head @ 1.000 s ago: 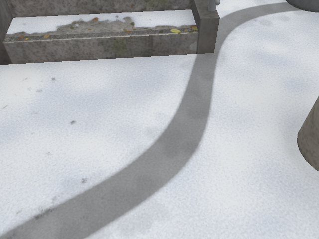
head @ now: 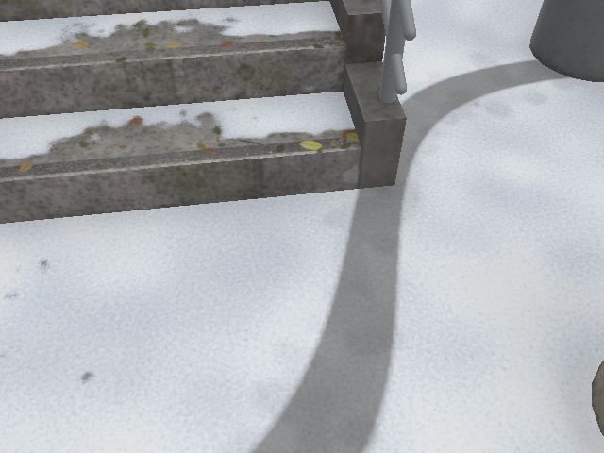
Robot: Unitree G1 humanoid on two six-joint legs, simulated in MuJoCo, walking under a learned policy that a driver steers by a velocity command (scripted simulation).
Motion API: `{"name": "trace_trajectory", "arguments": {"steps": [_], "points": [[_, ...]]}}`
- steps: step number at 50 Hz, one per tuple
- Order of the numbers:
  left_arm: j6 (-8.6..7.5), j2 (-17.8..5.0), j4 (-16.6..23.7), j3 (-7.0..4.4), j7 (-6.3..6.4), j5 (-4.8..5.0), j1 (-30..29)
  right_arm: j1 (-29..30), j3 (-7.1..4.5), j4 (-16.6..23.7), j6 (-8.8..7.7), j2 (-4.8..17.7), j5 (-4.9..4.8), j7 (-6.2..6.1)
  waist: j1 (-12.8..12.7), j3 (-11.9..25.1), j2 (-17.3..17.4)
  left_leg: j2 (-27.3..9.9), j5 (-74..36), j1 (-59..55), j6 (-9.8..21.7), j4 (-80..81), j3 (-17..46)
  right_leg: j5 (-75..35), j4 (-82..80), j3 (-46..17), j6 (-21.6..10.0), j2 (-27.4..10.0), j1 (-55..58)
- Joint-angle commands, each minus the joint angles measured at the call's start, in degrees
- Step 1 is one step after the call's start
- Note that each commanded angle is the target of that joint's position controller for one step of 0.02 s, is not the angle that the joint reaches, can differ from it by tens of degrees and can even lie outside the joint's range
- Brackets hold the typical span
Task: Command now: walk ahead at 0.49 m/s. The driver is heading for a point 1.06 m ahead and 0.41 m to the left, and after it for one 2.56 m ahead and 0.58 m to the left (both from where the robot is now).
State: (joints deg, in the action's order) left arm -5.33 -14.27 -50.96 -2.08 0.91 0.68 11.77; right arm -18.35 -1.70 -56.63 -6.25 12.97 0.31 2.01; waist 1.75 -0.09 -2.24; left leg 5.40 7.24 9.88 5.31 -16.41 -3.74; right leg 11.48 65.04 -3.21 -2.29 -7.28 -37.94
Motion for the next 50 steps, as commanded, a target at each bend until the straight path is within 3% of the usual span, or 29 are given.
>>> {"name": "trace_trajectory", "arguments": {"steps": [1, 5, 10, 12, 13, 14, 15, 16, 17, 18, 19, 20, 22, 23, 26, 30, 34, 37, 40, 41, 42, 43, 44, 45, 46, 47, 48, 49, 50], "points": [[0.20, -2.6, 2.4, -0.74, 0.38, -0.71, 1.9, 2.4, -1.21, 3.2, -1.02, 7.6, -0.10, -1.12, -2.7, -3.1, 4.2, -16.0, -4.2, 6.1, 9.8, 11.6, 11.8, -9.3, -8.3, -0.1, 1.5, -2.4, -1.1], [-0.45, -1.6, 4.9, -0.34, -0.35, -0.16, -7.4, -2.3, -1.47, 2.2, -0.26, 9.2, -1.01, -1.96, 0.7, -3.1, 4.4, -15.1, -5.0, 1.1, 7.2, 10.6, 9.1, -17.6, -24.8, 2.2, 2.0, 0.3, 0.9], [-1.13, -2.6, 8.0, -0.24, -2.05, 0.56, -14.8, -6.9, -1.70, 0.3, 1.01, 9.4, -1.64, -2.13, 2.8, -4.9, 4.9, -18.5, -3.2, -7.2, 6.5, 6.1, 11.5, -12.2, -33.7, 2.1, 1.1, 2.1, 1.5], [-1.87, -4.3, 8.0, -0.86, -2.47, 0.56, -12.3, -6.1, -2.11, 0.5, 1.68, 10.4, -1.70, -2.35, 0.5, -3.9, 6.0, -19.6, -5.4, -8.6, 5.6, 2.5, 13.6, -7.8, -36.7, 2.2, 0.1, 3.4, 6.6], [-2.19, -5.6, 7.0, -1.59, -2.42, 0.48, -8.1, -4.8, -2.19, 0.9, 1.98, 10.7, -1.64, -2.41, -2.2, -1.8, 6.5, -18.7, -11.2, -8.0, 4.8, -1.7, 13.4, -6.2, -38.2, 3.3, -0.7, 4.8, 12.9], [-2.46, -8.4, 4.3, -3.11, -2.03, 0.39, 1.0, -3.9, -1.65, 1.5, 2.09, 9.4, -1.16, -2.33, -6.3, 3.7, 5.6, -15.2, -17.4, -5.1, 3.3, -11.9, 11.1, -6.1, -38.6, 3.4, -2.2, 5.2, 25.4], [-2.56, -13.6, 2.4, -4.53, -1.45, -0.47, 12.6, -3.0, -0.44, 3.6, 1.86, 6.4, -0.11, -2.20, -10.5, 13.6, -0.2, -10.5, -7.4, 5.8, 0.8, -30.7, 7.3, -6.5, -37.5, -7.4, -6.2, -5.6, 43.2], [-1.93, -17.8, 0.9, -5.50, -1.68, -1.10, 16.7, -10.6, 1.59, 3.9, 0.59, -1.6, -1.13, -1.87, -7.2, 20.9, -17.2, -1.5, 22.4, 28.0, -2.5, -49.8, 4.6, 1.4, -43.6, -32.1, -14.4, -18.4, 61.7], [-2.02, -11.1, 1.5, -3.92, -1.68, -1.26, 15.9, -8.9, -0.03, 2.9, -0.28, 5.5, -2.75, -1.93, -8.6, 19.7, -11.1, -4.2, 24.4, 33.2, -2.1, -58.2, 12.4, 6.6, -47.1, -36.1, -13.5, -17.5, 58.9], [-2.22, -7.9, 2.7, -2.89, -1.53, -0.97, 10.5, -3.8, -1.18, 4.4, -0.48, 9.0, -3.54, -2.06, -7.7, 11.9, -7.2, -7.0, 18.9, 35.8, -1.4, -59.5, 12.1, 3.4, -47.6, -26.3, -10.6, -16.0, 51.5], [-2.24, -6.3, 3.5, -2.20, -1.66, -0.83, 5.4, -1.2, -1.36, 4.9, -0.15, 8.5, -3.12, -2.47, -5.7, 8.3, -2.9, -9.7, 13.7, 33.2, -1.8, -57.9, 10.9, -1.7, -49.2, -18.9, -9.0, -13.5, 43.7], [-2.21, -4.7, 3.6, -1.82, -1.84, -0.72, 2.4, 0.0, -1.75, 5.1, 0.42, 7.6, -2.37, -2.73, -4.3, 4.7, -2.1, -11.2, 10.3, 31.4, -2.1, -54.7, 10.7, -4.5, -51.6, -13.3, -8.0, -11.1, 37.9], [-2.37, -3.3, 2.6, -1.60, -1.89, -1.32, 1.1, -1.5, -2.02, 5.2, 2.02, 5.1, -2.40, -2.45, -1.9, 2.1, -3.7, -12.7, 6.7, 26.7, -2.2, -51.9, 10.2, -8.3, -54.8, -5.6, -6.9, -8.3, 31.8], [-2.49, -3.7, 2.0, -1.78, -1.75, -1.36, 1.5, -1.6, -2.03, 5.5, 2.65, 4.0, -2.47, -2.31, -1.4, 1.2, -3.2, -12.7, 5.9, 26.8, -2.3, -51.6, 9.8, -11.7, -55.5, -2.8, -7.1, -7.9, 30.8], [-2.49, -5.6, 0.7, -2.56, -0.98, -1.66, 2.9, 1.6, -2.39, 7.8, 3.69, 3.5, -2.03, -2.19, -1.1, -0.8, -1.3, -12.9, 0.9, 31.3, -2.9, -47.9, 10.6, -17.4, -56.7, 2.5, -7.9, -8.4, 31.0], [-1.80, -7.1, 0.1, -2.99, 0.06, -1.65, 3.6, 8.1, -2.39, 10.7, 3.57, 3.1, -1.66, -1.24, -2.3, -2.8, -1.0, -12.4, -8.2, 32.4, -3.3, -35.2, 8.8, -16.6, -57.9, 8.5, -7.0, -7.7, 32.4], [-0.89, -8.5, -1.0, -3.49, 0.65, -0.91, 7.2, 16.4, -1.85, 14.3, 3.37, 2.3, -1.43, 0.28, -5.3, -5.4, 0.1, -12.0, -10.0, 33.3, -2.3, -26.5, 4.5, -16.8, -57.2, 12.3, -6.5, -9.1, 37.4], [0.22, -9.4, -1.6, -3.94, 0.62, -0.13, 8.4, 19.8, -1.88, 16.8, 3.44, 2.6, -1.69, 1.32, -5.6, -6.1, -0.4, -11.1, -4.8, 33.3, -0.7, -23.0, 1.7, -21.5, -53.8, 14.2, -5.5, -10.5, 42.7], [1.20, -12.0, -0.7, -4.63, 0.89, 0.42, 6.2, 16.0, -3.29, 17.7, 3.79, 5.3, -1.80, 1.74, -1.6, -1.6, -3.4, -5.8, 3.6, 22.2, 2.3, -22.2, -3.4, -47.0, -43.1, 16.8, -3.8, -10.4, 43.9], [1.69, -12.7, -0.3, -4.79, 1.01, 0.55, 5.1, 9.8, -4.51, 16.5, 3.86, 7.3, -2.03, 1.64, 2.1, 1.9, -3.8, -3.2, 4.6, 14.0, 3.9, -20.8, -4.7, -53.5, -34.1, 17.6, -3.0, -9.5, 42.7], [1.73, -12.4, 0.2, -4.45, 1.07, 0.54, 4.9, 1.1, -6.36, 14.2, 3.97, 10.7, -1.83, 1.00, 6.9, 6.8, -1.7, -0.6, 1.3, -0.8, 6.1, -16.3, -3.9, -49.5, -20.6, 18.4, -1.1, -7.5, 36.2], [1.11, -9.1, 2.0, -3.40, 0.93, -1.10, 5.3, -6.4, -8.35, 12.4, 4.41, 16.9, -1.90, -0.50, 7.9, 11.3, 8.1, -11.7, -0.5, -17.1, 9.7, -14.9, 13.6, -18.4, -1.2, 18.2, 1.8, -3.3, 19.6], [-1.29, -2.4, 5.5, -1.31, 0.05, -1.00, 9.0, -3.1, -8.28, 14.6, 3.55, 21.0, -1.51, -0.44, 1.1, 19.1, 17.8, -24.7, 8.1, -32.6, 22.0, -4.3, 49.3, 22.4, 17.3, 6.9, 4.5, 9.5, -2.5], [-3.79, -7.8, 6.9, -2.28, -0.86, 1.39, 1.4, -5.4, -6.84, 14.4, 3.00, 15.8, -0.92, -0.09, 5.6, 19.3, 9.7, -24.9, 10.0, -32.1, 19.6, 1.4, 50.4, 19.8, 19.6, -2.6, 2.8, 7.2, -9.0], [-4.63, -8.5, 8.1, -2.43, -0.92, 2.70, -1.9, -2.7, -6.09, 14.4, 2.33, 12.8, -0.81, -0.28, 4.3, 11.6, 8.0, -22.9, 5.2, -25.8, 16.5, 0.5, 40.6, 14.7, 16.5, -1.8, 1.1, 4.5, -11.7], [-4.61, -8.1, 7.2, -2.42, -0.36, 1.47, -1.4, 2.0, -5.36, 15.3, 1.98, 10.5, -1.23, -0.17, 1.1, 7.0, 1.9, -20.1, -1.8, -15.8, 13.8, 0.2, 32.7, 10.2, 10.9, -1.8, 1.0, 1.5, -7.9], [-3.78, -8.9, 6.6, -3.00, -0.15, -0.58, -0.2, 5.6, -4.69, 16.3, 1.72, 8.5, -1.08, -0.13, -1.2, 5.7, 2.8, -17.5, -7.6, -8.3, 12.6, 0.5, 27.1, 7.2, 6.3, -1.7, 1.6, 0.1, -2.6], [-2.74, -9.2, 6.6, -3.39, -0.34, -1.13, 1.0, 7.1, -4.27, 17.0, 1.67, 7.7, -0.74, -0.30, -2.9, 4.9, 3.4, -16.1, -10.1, -3.6, 12.2, 1.8, 24.6, 5.6, 4.1, -1.9, 2.1, -0.8, 1.2], [-1.95, -8.2, 7.0, -3.42, -0.31, -1.03, 0.9, 7.0, -4.23, 17.1, 1.68, 7.6, -1.00, -0.56, -3.4, 4.3, 2.9, -15.2, -10.8, -1.2, 12.1, 2.8, 23.6, 5.2, 1.6, -1.4, 2.8, -0.8, 2.5]]}}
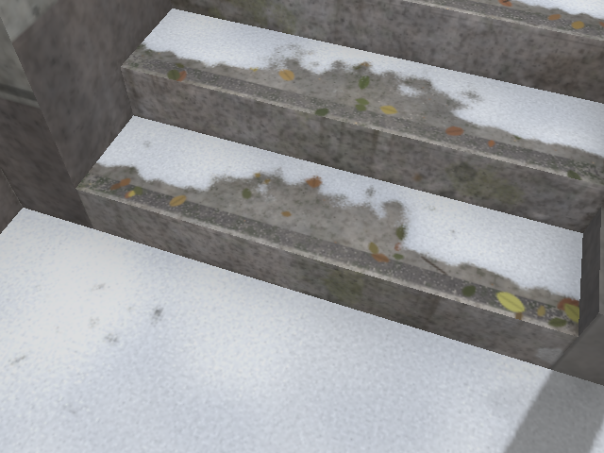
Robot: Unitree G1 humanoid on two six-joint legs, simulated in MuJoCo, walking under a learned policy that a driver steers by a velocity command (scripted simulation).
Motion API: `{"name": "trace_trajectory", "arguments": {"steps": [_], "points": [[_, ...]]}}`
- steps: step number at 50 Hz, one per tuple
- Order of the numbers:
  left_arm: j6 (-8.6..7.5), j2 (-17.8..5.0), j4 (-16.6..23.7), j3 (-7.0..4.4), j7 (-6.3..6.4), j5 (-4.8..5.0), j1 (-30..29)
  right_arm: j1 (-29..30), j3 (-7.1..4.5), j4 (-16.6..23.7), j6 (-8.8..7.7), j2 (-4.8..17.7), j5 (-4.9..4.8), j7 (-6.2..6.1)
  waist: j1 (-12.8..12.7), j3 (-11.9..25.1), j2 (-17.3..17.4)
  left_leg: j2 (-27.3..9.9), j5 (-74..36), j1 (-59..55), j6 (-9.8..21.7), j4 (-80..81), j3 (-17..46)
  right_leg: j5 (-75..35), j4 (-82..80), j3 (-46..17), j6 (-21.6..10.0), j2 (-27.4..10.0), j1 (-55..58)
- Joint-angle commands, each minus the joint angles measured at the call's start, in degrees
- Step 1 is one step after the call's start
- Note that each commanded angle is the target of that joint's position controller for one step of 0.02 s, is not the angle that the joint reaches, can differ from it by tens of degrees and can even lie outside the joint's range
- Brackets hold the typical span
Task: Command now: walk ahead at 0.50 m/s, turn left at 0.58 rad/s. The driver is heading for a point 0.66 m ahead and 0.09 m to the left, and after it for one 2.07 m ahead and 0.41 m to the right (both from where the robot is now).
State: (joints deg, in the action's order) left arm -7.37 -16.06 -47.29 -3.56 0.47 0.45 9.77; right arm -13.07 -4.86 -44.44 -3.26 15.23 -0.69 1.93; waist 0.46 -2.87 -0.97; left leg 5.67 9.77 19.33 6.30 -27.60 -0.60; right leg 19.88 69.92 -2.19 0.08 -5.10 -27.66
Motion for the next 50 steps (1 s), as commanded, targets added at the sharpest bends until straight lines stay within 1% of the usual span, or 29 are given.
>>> {"name": "trace_trajectory", "arguments": {"steps": [1, 3, 6, 7, 8, 10, 13, 15, 17, 18, 19, 20, 21, 22, 24, 26, 29, 30, 36, 40, 42, 43, 44, 45, 46, 47, 48, 49, 50], "points": [[0.71, -5.3, 3.9, -1.68, 0.19, -1.08, 2.4, 1.1, -1.21, 4.8, -1.49, 6.3, -0.14, -0.77, -2.3, 6.3, 1.5, -14.9, -15.7, -8.5, 11.3, 14.7, 19.0, -4.2, -5.7, -1.6, 1.3, -2.7, -7.4], [1.37, -4.4, 5.5, -1.44, 0.54, -1.59, -1.2, -1.1, -1.73, 4.5, -1.71, 8.3, -0.14, -1.53, -1.6, 4.9, 1.9, -13.6, -18.4, -6.6, 10.8, 15.4, 16.6, -9.1, -12.5, -0.8, 2.7, -1.6, -8.5], [1.38, -3.3, 7.9, -0.86, 0.43, -1.13, -7.6, -4.5, -1.82, 3.6, -1.19, 9.1, -0.65, -2.69, 0.8, 3.7, 3.8, -11.7, -12.5, -7.2, 8.5, 14.9, 15.8, -18.7, -26.0, -1.2, 3.6, 0.8, -9.0], [4.06, -0.9, 7.3, 0.65, -1.35, -4.68, -5.3, -8.9, -2.04, 1.1, -0.72, 10.3, 1.38, -1.61, 1.2, 3.1, 7.4, -9.6, -12.5, -8.0, 6.5, 15.1, 14.5, -20.0, -25.9, 3.0, 3.7, 1.1, -7.8], [5.07, -1.4, 7.9, 0.55, -1.93, -4.45, -6.8, -10.3, -1.91, 1.0, -0.50, 8.9, 1.52, -1.21, 2.4, 2.2, 7.5, -9.6, -12.2, -8.7, 5.9, 14.6, 15.1, -21.4, -27.2, 2.7, 3.6, 1.0, -8.4], [5.13, -3.0, 9.1, 0.41, -2.54, -3.69, -10.7, -10.9, -1.72, 1.3, -0.02, 8.0, 1.83, -0.61, 3.8, 1.1, 5.9, -10.1, -12.8, -9.9, 5.4, 13.3, 16.4, -21.8, -30.1, 2.6, 3.3, 1.5, -8.3], [4.04, -4.1, 11.0, 0.46, -2.64, -2.87, -13.7, -11.0, -2.30, 2.0, 0.16, 10.1, 2.36, -1.15, 4.1, 1.2, 6.5, -12.3, -15.7, -12.9, 5.3, 10.2, 20.2, -17.9, -34.7, 1.5, 2.5, 2.6, -5.4], [3.32, -5.8, 10.4, 0.07, -1.96, -2.70, -9.8, -8.7, -2.55, 3.0, -0.08, 11.1, 2.55, -1.56, 1.8, 2.1, 7.2, -13.3, -17.0, -13.5, 3.8, 7.1, 22.8, -13.1, -38.8, 0.2, 1.2, 3.5, 1.1], [2.03, -7.1, 7.5, -0.36, -0.45, -2.44, 0.3, -5.7, -2.51, 3.1, -0.89, 11.3, 2.12, -1.79, -3.9, 6.0, 5.7, -10.5, -22.9, -11.6, 2.2, -2.7, 22.5, -11.1, -43.8, 0.8, -1.2, 5.1, 15.6], [1.13, -10.6, 6.1, -1.13, 0.38, -3.47, 7.5, -6.1, -1.50, 3.2, -1.33, 8.3, 1.59, -1.25, -6.8, 11.3, -0.4, -6.0, -19.2, -8.5, 0.9, -16.4, 18.4, -4.8, -47.2, -6.2, -3.4, -2.1, 25.7], [1.23, -16.9, 6.8, -2.38, 0.96, -4.97, 12.0, -11.0, -0.45, 5.4, -1.36, 3.5, -0.83, -1.17, -5.4, 18.8, -14.0, 2.5, 6.2, 8.0, -1.8, -33.2, 10.2, 4.3, -51.5, -29.1, -8.7, -17.7, 42.0], [2.15, -15.1, 6.3, -2.50, 0.56, -3.82, 8.5, -12.4, -0.58, 4.6, -0.58, 7.2, 0.92, -1.66, -2.5, 18.1, -15.9, 1.4, 20.3, 16.6, -1.6, -38.7, 8.1, 10.8, -56.4, -42.3, -11.0, -20.6, 40.2], [2.82, -9.3, 7.2, -1.29, 0.24, -2.87, 5.7, -10.8, -0.81, 2.6, 0.41, 8.6, 1.66, -1.65, -1.7, 10.2, -5.9, -2.5, 15.5, 17.2, -1.6, -40.8, 8.8, 13.7, -56.5, -33.4, -9.7, -18.1, 33.0], [2.75, -5.9, 6.3, -0.32, -0.41, -2.60, 5.0, -7.8, -0.22, 2.4, 0.72, 7.1, 2.11, -1.01, -1.8, 6.7, -1.0, -4.1, 11.8, 15.1, -1.9, -38.1, 8.2, 7.6, -57.2, -25.1, -9.0, -15.0, 27.6], [2.17, -3.8, 4.4, 0.46, -0.23, -2.29, 5.7, -5.3, 0.03, 2.7, 1.81, 5.7, 3.25, 0.03, -1.3, 2.8, -4.3, -6.3, 8.8, 13.8, -2.8, -34.5, 6.9, -6.8, -58.6, -12.7, -7.0, -10.3, 23.5], [0.96, -5.3, 2.9, 0.01, -0.79, -1.88, 8.3, -4.9, 0.22, 2.5, 2.64, 4.9, 3.40, 0.52, -0.9, 2.9, -5.6, -6.5, 7.0, 13.2, -2.7, -35.1, 5.9, -18.8, -58.8, -7.7, -7.4, -10.3, 23.7], [0.31, -4.9, 1.7, -0.12, -1.07, -1.30, 9.4, 0.1, 0.48, 4.2, 2.76, 4.6, 3.44, 1.35, -0.9, 2.0, -5.0, -7.8, 1.7, 18.8, -3.1, -34.5, 4.8, -25.3, -60.0, -1.3, -8.0, -10.4, 25.5], [0.43, -4.5, 1.4, -0.03, -1.02, -0.85, 9.2, 1.7, 0.58, 5.1, 2.75, 4.8, 4.03, 1.57, -0.8, 1.4, -4.9, -7.8, -0.3, 20.3, -3.6, -33.3, 4.5, -27.6, -59.8, 0.6, -7.7, -9.6, 25.4], [1.01, -5.2, -1.3, -0.06, -1.11, -1.77, 12.0, 11.6, 2.60, 7.8, 2.06, 2.0, 2.38, 2.90, -2.6, -1.3, -4.7, -8.4, -9.0, 16.3, -4.0, -15.9, -0.9, -31.6, -61.1, 9.4, -7.4, -8.0, 25.0], [2.13, -7.3, -4.2, -0.19, 0.01, -1.49, 15.6, 14.9, 2.76, 8.4, 1.40, 2.2, 3.94, 1.76, -3.6, -1.3, -4.0, -4.6, -2.2, 9.5, -0.6, -6.8, -5.1, -45.5, -56.1, 12.0, -6.2, -9.2, 28.1], [3.04, -7.8, -5.6, 0.12, 0.33, -1.54, 16.1, 8.1, 2.31, 6.2, 0.65, 3.0, 4.23, 0.96, -0.1, 3.1, -6.0, -1.7, 2.6, 1.8, 2.3, -4.2, -5.2, -59.6, -45.7, 12.2, -6.1, -10.2, 30.8], [3.63, -5.4, -6.2, 1.15, 0.03, -0.74, 14.5, 0.5, 2.62, 3.7, -0.78, 2.4, 5.00, 0.57, 5.0, 5.8, -4.6, -2.4, -8.3, -8.1, 2.5, 4.0, -3.4, -57.6, -35.8, 13.7, -4.2, -6.3, 27.8], [3.57, -2.7, -4.3, 2.34, 0.03, -0.02, 13.5, -6.9, 2.12, 2.3, -1.73, 5.8, 5.96, -0.42, 7.7, 15.5, -1.9, -13.4, -20.5, -26.4, 4.0, 1.8, 6.1, -36.7, -23.4, 12.9, -2.7, -4.4, 16.7], [3.64, 2.7, -2.5, 3.72, -0.80, 1.44, 19.5, -7.7, 0.98, 1.7, -1.67, 11.0, 5.44, -1.34, 4.2, 23.2, 14.3, -32.7, -44.7, -42.6, 12.3, -0.3, 27.8, 12.1, -6.4, 12.2, -0.5, 4.5, -1.6], [4.63, -5.6, -4.6, 1.09, -0.31, 0.20, 17.2, -11.6, -0.33, 0.1, -1.00, 12.7, 1.58, -1.93, 6.1, 25.1, 7.0, -30.7, -51.3, -38.1, 11.9, -0.3, 26.2, 12.0, -2.2, 2.0, -1.6, 4.3, -0.1], [4.79, -4.4, -3.9, 0.98, -0.59, 0.31, 14.0, -7.7, 0.33, -0.6, -0.86, 11.1, 0.95, -2.18, 3.5, 18.0, 7.7, -27.7, -45.9, -31.6, 10.3, 2.8, 19.3, 8.5, -2.3, -0.6, -2.2, 2.9, -1.9], [4.38, -3.2, -3.2, 1.39, -1.26, -1.10, 11.8, -5.4, 0.99, -1.8, -0.51, 8.1, 0.65, -2.24, 1.7, 11.6, 7.9, -22.8, -18.3, -24.8, 7.5, 8.9, 15.2, 5.0, -6.5, -0.3, -2.8, -0.1, -4.1], [4.71, -3.4, -4.0, 1.12, -1.58, -1.69, 10.2, -1.9, 1.87, -1.5, -0.54, 5.4, 0.98, -2.53, 0.8, 6.2, 8.0, -20.7, -6.5, -18.8, 4.8, 14.0, 13.2, 1.6, -8.8, 0.5, -2.6, -0.6, -4.0], [5.45, -3.0, -5.2, 1.16, -1.92, -2.27, 12.5, -0.4, 2.35, -1.4, -0.74, 4.1, 1.06, -2.76, -0.3, 3.9, 7.5, -19.5, -1.6, -14.1, 3.8, 17.4, 10.8, -0.3, -9.6, 1.0, -2.1, -0.7, -1.7]]}}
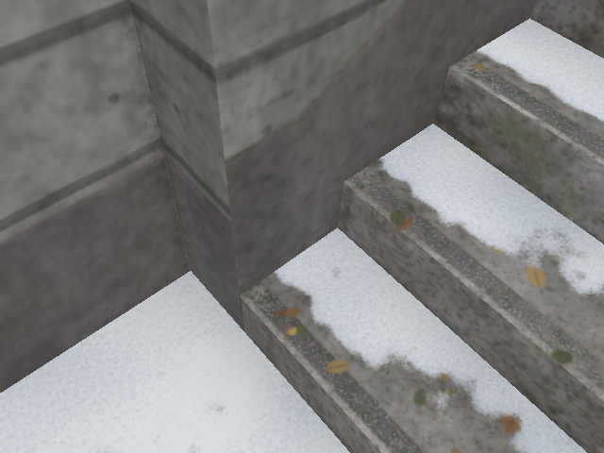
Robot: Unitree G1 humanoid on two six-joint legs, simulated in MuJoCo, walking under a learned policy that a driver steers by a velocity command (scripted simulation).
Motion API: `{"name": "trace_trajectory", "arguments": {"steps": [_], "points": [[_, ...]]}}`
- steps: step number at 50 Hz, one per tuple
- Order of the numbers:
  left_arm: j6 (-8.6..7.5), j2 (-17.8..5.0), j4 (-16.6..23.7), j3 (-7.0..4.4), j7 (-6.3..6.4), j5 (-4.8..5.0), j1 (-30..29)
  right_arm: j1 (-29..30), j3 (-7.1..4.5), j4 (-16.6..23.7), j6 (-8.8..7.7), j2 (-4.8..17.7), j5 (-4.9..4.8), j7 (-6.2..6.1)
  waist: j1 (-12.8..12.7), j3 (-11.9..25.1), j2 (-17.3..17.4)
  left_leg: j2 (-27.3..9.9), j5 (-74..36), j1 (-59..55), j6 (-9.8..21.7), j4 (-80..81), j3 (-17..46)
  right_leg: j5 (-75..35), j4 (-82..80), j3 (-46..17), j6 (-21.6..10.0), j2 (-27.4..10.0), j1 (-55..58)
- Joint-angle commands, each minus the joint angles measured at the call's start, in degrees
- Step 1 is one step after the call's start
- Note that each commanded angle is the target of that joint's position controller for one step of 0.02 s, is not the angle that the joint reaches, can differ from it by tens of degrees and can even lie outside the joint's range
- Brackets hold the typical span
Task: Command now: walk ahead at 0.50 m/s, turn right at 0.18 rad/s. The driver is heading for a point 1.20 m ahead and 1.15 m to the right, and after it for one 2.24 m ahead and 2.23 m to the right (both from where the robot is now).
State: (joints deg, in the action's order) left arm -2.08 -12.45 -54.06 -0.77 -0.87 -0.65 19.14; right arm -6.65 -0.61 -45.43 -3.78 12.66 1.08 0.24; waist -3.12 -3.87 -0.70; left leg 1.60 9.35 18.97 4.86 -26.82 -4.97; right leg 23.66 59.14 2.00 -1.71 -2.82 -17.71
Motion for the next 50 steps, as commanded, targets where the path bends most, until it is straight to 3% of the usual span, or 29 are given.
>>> {"name": "trace_trajectory", "arguments": {"steps": [1, 2, 3, 4, 7, 13, 17, 18, 19, 20, 21, 22, 25, 27, 29, 30, 31, 32, 34, 35, 36, 37, 38, 39, 41, 44, 45, 47, 50], "points": [[0.46, -6.1, 1.4, -1.72, -1.01, -1.53, 2.7, -7.0, -2.28, -0.7, -0.49, 7.8, -0.14, -1.14, 2.9, 4.7, 5.5, -15.4, -0.9, -12.6, 5.5, 18.8, 14.6, -6.2, 2.5, -2.2, -0.3, -2.4, -11.2], [0.46, -5.1, 1.3, -1.70, -0.97, -0.95, 3.0, -7.7, -2.70, -1.4, -1.16, 8.7, 0.10, -1.26, 2.5, 5.0, 4.5, -16.0, -3.9, -12.5, 5.4, 19.7, 13.4, -7.6, 3.6, -2.9, -0.4, -2.4, -11.5], [1.76, -6.4, -0.5, -2.60, 0.82, -0.66, 1.6, -3.7, -2.76, 0.1, -3.04, 9.1, 0.53, -1.88, 1.4, 1.7, -4.6, -21.0, -51.0, -11.5, 5.2, 11.7, 11.7, -5.2, 5.6, -3.5, 1.3, 0.4, -10.9], [2.35, -5.0, 0.0, -2.61, 1.23, -1.27, 4.2, -5.4, -3.65, -0.9, -3.74, 11.5, -0.75, -2.03, -0.9, 5.9, -1.4, -21.2, -63.3, -13.1, 4.6, 8.1, 8.0, -5.1, 6.2, -3.1, 1.5, 0.7, -10.8], [3.37, -4.6, 0.5, -2.98, 0.19, -1.84, 1.6, -6.0, -3.27, -1.6, -3.22, 9.0, -1.26, -2.23, 0.3, 8.0, 8.7, -17.9, -46.1, -12.1, 3.7, 9.0, 0.3, -11.8, 4.9, -1.6, 1.5, -0.3, -12.7], [6.36, -6.7, 3.2, -3.81, -0.65, -3.86, -10.1, -15.7, -4.11, -5.5, -1.11, 10.9, -0.57, -4.33, 5.0, 4.3, 6.5, -26.1, -34.9, -20.6, 8.8, 9.9, 5.1, -6.5, 21.3, -2.1, 1.9, -0.7, -29.6], [7.26, -5.8, 6.4, -3.76, -1.58, -2.95, -13.8, -17.6, -4.41, -6.6, 1.31, 11.3, 0.33, -6.18, 5.5, 3.6, 7.1, -25.9, -23.5, -26.8, 5.4, 9.0, 4.1, -7.1, 25.8, -3.4, 2.6, -1.1, -36.6], [5.75, -2.4, 8.6, -2.60, -0.39, -0.74, -16.9, -15.1, -3.38, -6.6, 0.10, 7.6, 0.80, -3.94, 4.8, 5.0, 18.9, -20.1, 18.2, -21.9, 4.3, 18.3, 2.0, -4.5, 23.8, -2.2, 1.3, -2.6, -34.1], [5.08, -5.6, 9.4, -3.25, -0.42, -0.47, -17.8, -12.5, -3.35, -6.4, -1.11, 7.4, 1.26, -3.49, 4.4, -0.9, 20.3, -20.0, 29.0, -19.2, 4.1, 23.1, 3.6, -2.9, 21.9, -1.4, 1.5, -2.5, -35.0], [4.34, -7.0, 10.0, -3.87, -0.07, -1.67, -20.6, -12.8, -3.16, -7.2, -1.93, 6.6, 2.43, -3.12, 5.2, -4.2, 15.4, -21.5, 28.0, -18.9, 4.9, 24.2, 3.7, -1.9, 24.4, -1.1, 1.1, -2.6, -37.1], [4.99, -7.7, 11.0, -4.49, -0.36, -3.12, -23.5, -18.9, -4.48, -9.2, -1.48, 10.7, 2.55, -4.90, 7.8, -7.9, -0.5, -27.3, -5.1, -28.0, 4.9, 16.8, 6.5, -4.7, 26.9, -2.0, 2.2, -2.0, -46.3], [5.05, -3.9, 12.6, -3.75, -0.17, -2.94, -23.5, -23.3, -5.19, -11.0, -1.37, 13.2, 2.82, -5.55, 7.9, -3.5, -2.0, -29.7, -21.5, -35.9, 4.1, 12.0, 6.0, -1.1, 32.4, -2.5, 1.9, -1.5, -52.0], [5.60, 1.2, 19.4, -2.12, 2.01, -0.94, -30.9, -28.7, -5.22, -12.7, -1.66, 10.8, 4.56, -4.35, 11.0, 0.5, 12.9, -35.0, -19.8, -46.7, 3.3, 10.9, 6.4, 13.9, 60.1, -5.5, -2.1, -2.5, -71.9], [5.02, 2.6, 26.1, -0.82, 2.58, -0.10, -41.2, -29.1, -4.36, -13.6, -2.24, 8.5, 6.00, -2.71, 12.1, -4.9, 11.6, -36.1, -8.3, -45.9, 1.5, 14.6, 4.9, 23.6, 66.9, -10.7, -4.6, -3.0, -84.3], [3.99, 5.3, 32.3, 1.72, 2.96, 0.37, -46.1, -23.0, -3.36, -11.9, -3.43, 7.4, 4.51, 0.13, 9.1, -7.8, 11.6, -29.8, 20.1, -34.3, -0.2, 23.2, -1.0, 34.2, 52.7, -10.6, -7.2, -4.4, -82.0], [4.64, 5.2, 35.5, 2.19, 1.91, 0.35, -45.1, -20.8, -3.22, -12.1, -3.85, 7.7, 3.39, -0.68, 6.2, -9.0, 12.1, -27.3, 25.1, -24.9, -0.8, 29.1, -4.6, 29.6, 43.5, -9.3, -7.2, -6.3, -71.3], [4.95, 3.8, 33.1, 1.79, 0.37, 1.05, -34.8, -13.8, -3.05, -10.3, -3.32, 9.4, 1.48, -1.11, 0.0, -3.7, 6.0, -21.3, 20.3, -8.0, -0.6, 34.0, -14.7, 11.1, 25.8, 0.6, -7.2, -5.0, -40.3], [4.78, 2.2, 29.5, 0.90, 0.03, 0.86, -25.2, -9.1, -2.64, -7.3, -3.12, 9.9, -0.64, -1.73, -2.4, 2.8, 2.8, -18.5, -3.4, 9.1, 2.8, 32.9, -17.7, -1.6, 22.7, 9.0, -6.8, 0.7, -8.4], [5.33, -4.1, 20.3, -3.33, 1.58, -0.56, 5.9, -4.5, -5.67, -2.9, -3.27, 23.7, -3.69, -0.23, -16.9, 24.8, 11.2, -19.2, -80.8, -3.2, 3.9, -3.5, -13.7, 1.3, 23.2, 6.6, -7.3, 9.2, 15.6], [4.83, -8.4, 18.8, -5.13, 1.91, -0.52, 9.7, -3.0, -6.57, -1.7, -2.93, 23.3, -5.11, 1.74, -19.4, 27.4, 8.0, -15.9, -56.0, 0.1, 0.4, -27.2, -7.6, 0.2, 3.7, -5.2, -7.8, 9.5, 21.3], [4.30, -20.0, 17.0, -7.80, 3.46, -0.80, 4.4, 0.8, -4.17, 4.3, -2.83, 9.4, -2.78, 3.65, -10.9, 20.4, -16.3, -3.5, 7.1, 14.5, -5.5, -53.1, -1.7, 3.5, -28.2, -39.3, -3.5, -1.8, 10.9], [4.00, -21.6, 18.0, -8.25, 4.46, -0.55, -1.3, -12.1, -3.06, 4.4, -1.77, 3.8, 0.29, 4.92, -1.9, 24.0, -16.6, -1.5, 6.3, 17.1, -5.0, -68.4, 13.1, 0.2, -40.4, -55.7, -1.1, -8.3, 7.5], [3.98, -18.6, 17.4, -7.73, 4.60, -1.02, -4.5, -17.5, -2.87, 4.0, -0.75, 1.8, 0.86, 5.04, 3.4, 22.3, -15.8, -2.7, 1.8, 19.1, -4.3, -74.2, 13.1, 7.0, -39.7, -53.5, -1.2, -7.8, 4.1], [0.52, -15.2, 15.6, -6.36, -1.64, 4.05, 1.9, -14.9, -4.68, 3.7, -0.90, 5.8, 1.41, 7.45, -0.8, 17.8, -26.8, 0.1, -14.4, 36.6, 0.4, -73.9, 26.5, 14.1, -24.7, -32.9, -3.9, 1.2, 3.9], [-2.23, -10.4, 8.9, -4.83, -4.06, 3.23, -1.0, -14.0, -2.47, 3.8, -1.66, 4.4, 1.91, 6.09, 5.3, 13.6, -6.4, -1.7, -13.2, 39.0, 1.5, -77.6, 18.0, 2.8, -20.2, -31.1, -11.6, 0.2, -6.2], [-1.55, -3.3, 4.8, -1.24, -3.13, -1.00, -5.7, -8.0, -0.67, 4.5, -0.13, 3.0, -0.25, 3.32, 7.6, 9.7, -3.4, -0.9, -13.1, 49.1, 4.0, -90.2, 21.4, 10.6, -33.7, -46.0, -11.1, -4.9, -12.5], [-0.94, -3.8, 2.2, -1.06, -3.86, -4.04, -2.7, -4.8, 0.31, 6.3, 0.67, 1.9, -0.26, 2.40, 7.5, 7.7, -0.3, 0.3, -16.5, 54.9, 4.4, -92.6, 22.7, 7.9, -34.2, -44.6, -10.0, -4.9, -12.9], [-1.94, -7.2, 4.8, -2.51, -5.11, -3.65, -8.5, 0.4, 0.16, 9.1, 0.27, 3.2, -1.50, 1.52, 9.8, 8.7, 1.7, -1.2, -15.1, 48.3, 4.3, -86.4, 13.8, 0.4, -36.2, -30.7, -4.1, -0.9, -19.0], [-4.13, -1.8, -1.9, -0.67, -3.88, -4.55, 9.2, 6.3, 2.77, 9.8, -0.03, -0.6, 0.24, 1.87, 4.2, 6.1, -2.3, 1.4, 0.7, 63.5, 3.8, -100.9, 10.8, -3.3, -34.5, -28.1, -5.0, 0.3, -3.6]]}}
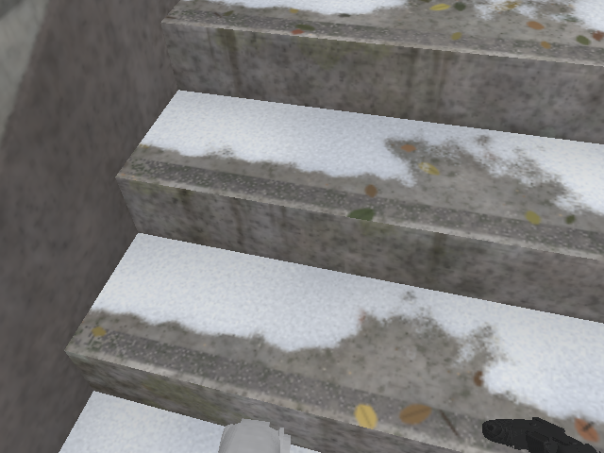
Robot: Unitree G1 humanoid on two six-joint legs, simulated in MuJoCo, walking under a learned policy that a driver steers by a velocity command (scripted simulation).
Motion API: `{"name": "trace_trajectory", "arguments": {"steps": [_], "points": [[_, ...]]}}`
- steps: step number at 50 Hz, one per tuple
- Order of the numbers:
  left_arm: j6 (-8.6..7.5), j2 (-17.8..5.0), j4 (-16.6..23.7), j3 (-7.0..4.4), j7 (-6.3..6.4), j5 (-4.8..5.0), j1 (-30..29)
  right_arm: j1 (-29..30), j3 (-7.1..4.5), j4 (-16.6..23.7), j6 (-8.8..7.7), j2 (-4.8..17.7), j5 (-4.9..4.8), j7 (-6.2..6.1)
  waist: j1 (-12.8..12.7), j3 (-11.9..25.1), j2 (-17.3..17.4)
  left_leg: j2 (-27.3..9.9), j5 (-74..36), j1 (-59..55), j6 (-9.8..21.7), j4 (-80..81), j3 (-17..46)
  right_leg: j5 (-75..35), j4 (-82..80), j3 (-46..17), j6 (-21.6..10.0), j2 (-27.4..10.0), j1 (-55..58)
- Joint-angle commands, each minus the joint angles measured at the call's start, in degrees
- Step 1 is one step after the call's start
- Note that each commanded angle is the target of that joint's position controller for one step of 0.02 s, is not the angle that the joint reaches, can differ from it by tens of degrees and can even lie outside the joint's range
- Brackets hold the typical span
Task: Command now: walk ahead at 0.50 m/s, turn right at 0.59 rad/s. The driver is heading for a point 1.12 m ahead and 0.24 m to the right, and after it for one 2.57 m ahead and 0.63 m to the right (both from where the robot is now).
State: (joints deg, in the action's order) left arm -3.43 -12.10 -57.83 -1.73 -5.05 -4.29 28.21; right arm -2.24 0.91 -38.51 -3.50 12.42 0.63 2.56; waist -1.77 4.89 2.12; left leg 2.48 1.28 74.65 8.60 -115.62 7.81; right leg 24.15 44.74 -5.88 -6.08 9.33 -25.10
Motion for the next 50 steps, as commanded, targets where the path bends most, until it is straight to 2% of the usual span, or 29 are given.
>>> {"name": "trace_trajectory", "arguments": {"steps": [1, 3, 5, 6, 7, 9, 10, 11, 12, 13, 14, 15, 18, 22, 24, 27, 30, 31, 32, 33, 34, 35, 36, 37, 41, 43, 46, 48, 50], "points": [[-2.72, -1.0, 0.0, 0.71, 0.12, -1.44, 5.2, 4.7, 1.99, 3.7, -0.26, -1.2, 0.62, -0.69, 1.1, -4.5, -5.2, 0.3, 11.9, 14.4, 0.5, -10.2, -1.6, -3.2, -20.0, -20.5, -1.1, -12.3, 10.7], [-2.70, -2.4, -0.1, 0.93, -1.67, -2.01, 6.2, 14.7, 1.85, 8.7, 0.41, -0.2, -0.16, -1.99, 0.8, -1.1, -5.5, -2.6, 10.0, 7.5, -1.7, 8.3, -9.4, -15.2, -22.6, -18.2, -3.0, -11.8, 10.5], [-2.73, -6.0, 3.3, -0.04, -2.90, 2.10, -1.0, 25.7, 1.57, 15.0, 2.18, -0.2, 1.43, -0.34, 3.1, 1.0, -8.9, -1.2, 18.7, -21.5, -3.0, 28.8, -20.9, -37.7, -34.9, -17.3, -7.3, -11.7, -11.0], [-3.67, -7.6, 4.3, 0.10, -3.28, 2.55, -1.4, 21.7, 1.55, 14.7, 3.18, -2.5, 1.20, 1.41, 7.2, 1.4, -17.0, 1.6, 15.3, -35.2, -5.9, 28.6, -25.5, -77.5, -34.0, -17.5, -11.1, -15.3, -14.5], [-4.58, -11.7, 5.0, -1.20, -3.79, 2.61, -0.9, 16.5, 1.54, 13.9, 4.50, 0.2, -0.17, 2.22, 8.0, 5.3, -15.6, 4.2, 10.2, -39.2, -7.4, 35.3, -24.5, -106.2, -30.8, -15.7, -10.2, -17.0, -5.1], [-5.29, -15.9, 5.5, -4.08, -3.28, 4.99, -3.7, 2.9, -0.23, 9.6, 6.14, 5.2, 0.02, 1.35, 11.4, 4.5, -13.5, 5.8, 14.3, -36.3, -7.3, 61.2, -20.3, -121.9, -20.2, -16.6, -6.6, -22.0, 19.5], [-4.46, -14.5, 3.4, -4.63, -4.56, 1.83, -3.3, -13.9, -1.23, 4.3, 6.17, 5.6, -1.64, -0.09, 16.1, 12.4, -8.0, 3.4, 8.5, -54.2, -5.1, 71.8, -10.0, -123.2, -2.5, -14.7, -4.6, -19.8, 19.2], [-4.10, -5.8, 1.7, -2.93, -5.45, -3.00, 6.9, -31.7, -2.23, -2.9, 6.15, 10.0, -2.33, 0.68, 12.3, 33.3, 11.9, -9.6, -16.7, -86.9, 11.7, 69.6, 14.2, -92.7, 18.3, -14.8, -2.9, -13.5, 3.0], [-2.68, -6.6, -0.2, -4.48, -6.73, -1.04, 2.6, -36.3, -1.92, -5.9, 6.28, 8.3, 0.59, 1.54, 15.5, 22.6, 22.3, -23.2, 5.0, -80.1, 23.2, 90.2, 44.4, -21.6, 57.9, -12.0, 2.0, 1.5, -18.8], [-1.86, -5.9, 4.9, -4.35, -5.58, 0.86, -8.0, -27.7, -1.78, -5.8, 3.91, 7.7, 0.78, 0.07, 13.1, 5.7, 3.2, -21.3, 29.2, -71.3, 14.8, 93.6, 42.8, -25.5, 77.1, -11.7, -3.8, -0.1, -38.2], [-1.87, -2.3, 5.9, -3.22, -3.54, 2.17, -12.2, -19.7, -1.16, -7.8, 1.81, 3.7, -0.18, 1.27, 8.6, -2.0, 0.8, -21.5, 30.5, -63.7, 13.8, 91.4, 33.7, -24.5, 84.5, -9.9, -7.8, -2.6, -47.5], [-0.88, -1.5, 5.6, -2.84, -1.50, 1.52, -12.1, -13.1, 1.35, -10.1, 0.38, -5.7, 0.64, 2.33, 3.7, 1.2, -8.9, -21.4, 19.1, -59.5, 12.9, 92.7, 24.1, -22.4, 82.4, -11.5, -11.6, -4.7, -43.9], [1.60, 5.0, 11.0, 0.71, 0.25, 1.86, -14.9, -11.6, 2.28, -18.7, -2.95, -12.0, 1.53, 0.76, -2.3, -0.1, -6.2, -12.8, 8.5, -57.4, 2.6, 94.1, -3.4, -20.4, 77.3, -4.0, -11.1, -10.5, -49.0], [2.44, 6.5, 17.2, 4.39, 0.26, 4.30, -27.7, -17.1, 2.06, -22.7, -3.33, -7.3, 6.54, -0.19, -1.8, -1.3, 3.0, -13.6, 10.7, -54.1, 3.8, 103.9, -9.4, -7.0, 84.0, 3.3, -11.9, -13.1, -55.8], [2.04, 3.1, 20.2, 4.75, 0.47, 4.15, -34.1, -22.6, 2.53, -25.0, -2.76, -4.3, 8.08, 0.33, 0.6, 0.1, -4.2, -14.1, 12.8, -58.8, 2.5, 105.5, -11.6, -16.2, 69.4, 4.1, -12.0, -15.1, -57.7], [5.24, -0.9, 26.8, 4.03, 0.27, 2.61, -50.7, -24.8, 1.92, -25.0, -2.63, -0.8, 5.47, 3.80, 3.3, -1.3, -0.1, -15.8, -0.2, -48.0, 3.8, 118.9, -16.9, -5.3, 42.1, 11.4, -10.2, -15.8, -34.3], [5.87, 1.0, 20.2, 3.63, -1.71, 2.93, -33.9, -23.0, -1.33, -21.2, -5.36, 13.8, 1.42, 3.91, -5.4, 2.9, 6.1, -19.2, -71.4, -61.4, 7.2, 106.9, -19.7, -10.6, 32.6, 16.8, -4.6, -6.6, -16.6], [5.04, -0.9, 18.1, 2.86, -1.42, 2.91, -30.8, -23.4, -1.84, -21.0, -5.62, 13.5, -0.09, 3.60, -5.1, 4.2, 5.2, -19.0, -77.2, -72.4, 6.1, 99.6, -20.5, -4.8, 18.7, 19.4, -3.9, -2.7, -15.5], [4.46, -2.8, 16.8, 1.65, -0.12, 2.95, -26.3, -25.9, -2.04, -22.5, -5.10, 12.4, 1.33, 3.95, -5.4, 6.3, 8.8, -19.6, -80.2, -73.2, 4.6, 93.7, -19.3, -7.4, 12.1, 17.3, -5.0, -1.6, -6.0], [4.23, -6.5, 13.8, 1.61, 0.67, 5.17, -15.4, -33.5, -1.85, -22.1, -4.70, 9.1, 6.06, 4.93, -3.9, 20.9, 1.7, -16.9, -73.4, -54.1, 1.5, 75.5, -16.4, -33.3, 18.5, -0.4, -12.1, -7.6, 21.6], [5.31, -10.3, 10.1, 0.10, 2.49, 3.05, 1.4, -29.9, -2.18, -19.8, -3.86, 9.3, 5.87, 6.80, -10.5, 24.6, -4.8, -9.8, -38.5, -40.0, -0.8, 58.7, -12.8, -26.5, -1.9, -20.6, -16.2, -14.1, 35.0], [5.11, -14.5, 5.5, -2.31, 2.28, 1.10, 10.1, -24.8, -3.03, -19.5, -2.40, 4.9, 3.60, 7.80, -12.5, 18.9, -13.2, -1.2, 0.2, -29.2, -2.7, 24.4, -2.4, -15.3, -18.6, -41.2, -18.6, -23.2, 28.3], [2.23, -13.1, 1.8, -2.91, 2.92, 1.17, 8.0, -22.1, -2.83, -19.5, -2.64, 0.8, 1.39, 6.12, -9.6, 8.8, -10.1, 0.0, -1.4, -17.1, -2.1, 5.3, 6.2, -6.9, -18.2, -38.5, -13.9, -22.4, 21.8], [0.53, -8.2, 1.1, -2.35, 2.45, 1.79, 1.3, -19.2, -2.07, -18.4, -3.05, -1.3, 2.25, 4.78, -5.8, 3.8, -9.9, 1.1, -1.6, -9.9, -0.6, -5.9, 6.6, -9.4, -14.9, -31.3, -12.8, -20.7, 15.1], [-0.42, 5.8, 0.2, 1.92, -0.19, 1.15, -17.7, -12.9, -0.09, -14.5, 0.69, -4.8, 2.05, 2.03, 7.0, -0.2, 1.9, -3.9, 4.2, -3.7, 3.8, -7.6, 0.8, -15.5, -20.2, -10.4, -9.3, -19.2, 0.0], [-0.44, 4.0, -0.1, 1.65, 0.67, -0.66, -17.0, -9.7, 1.09, -12.6, 0.86, -5.4, 0.50, 1.51, 7.0, 0.4, -5.2, -4.0, 12.5, -0.3, 3.6, -15.5, -3.4, -14.8, -23.7, -4.7, -8.4, -17.2, -1.3], [-1.65, 2.0, -3.2, 2.32, 1.40, -4.02, -10.4, 2.0, 2.47, -5.1, 0.48, -2.6, -0.23, -0.12, 5.4, -0.3, -1.3, -7.3, 11.0, 3.4, 4.0, -5.6, -3.5, -14.1, -26.1, -1.2, -5.2, -17.4, 0.4], [-1.60, -3.9, 1.7, 1.60, -0.90, -2.50, -14.5, 10.8, 2.09, -0.4, 1.56, 2.6, -0.43, -0.40, 5.0, 0.4, -0.9, -10.3, 6.7, -17.1, 0.7, 23.3, -7.2, -16.4, -35.5, 3.8, -4.9, -16.0, -10.3], [-1.95, -7.8, 2.0, 0.96, -2.44, 1.86, -12.4, 9.4, 2.98, -0.4, 2.96, -1.1, -0.01, 1.66, 6.3, -0.5, -12.4, -4.9, 13.5, -37.0, -4.3, 25.1, -13.9, -34.0, -42.2, 2.1, -10.0, -20.0, -17.5]]}}
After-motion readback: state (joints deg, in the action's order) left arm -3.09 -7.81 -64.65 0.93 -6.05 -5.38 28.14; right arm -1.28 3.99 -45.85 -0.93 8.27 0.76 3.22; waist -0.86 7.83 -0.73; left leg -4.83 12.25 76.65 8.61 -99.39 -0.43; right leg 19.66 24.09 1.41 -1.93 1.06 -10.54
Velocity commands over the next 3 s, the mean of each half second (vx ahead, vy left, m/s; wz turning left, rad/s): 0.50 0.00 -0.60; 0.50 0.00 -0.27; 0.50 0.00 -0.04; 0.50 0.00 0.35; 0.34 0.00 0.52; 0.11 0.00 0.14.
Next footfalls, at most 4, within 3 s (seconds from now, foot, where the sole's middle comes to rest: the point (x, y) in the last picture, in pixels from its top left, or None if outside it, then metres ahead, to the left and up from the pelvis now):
0.20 left None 0.32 0.08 -0.58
0.62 right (484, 383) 0.51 -0.23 -0.42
1.06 left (411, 173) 0.85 -0.13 -0.26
1.66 right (598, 27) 1.05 -0.48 -0.10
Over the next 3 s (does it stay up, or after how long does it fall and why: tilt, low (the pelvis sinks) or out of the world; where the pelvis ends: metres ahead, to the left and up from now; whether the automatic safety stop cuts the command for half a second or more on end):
stays up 1.46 -0.54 0.89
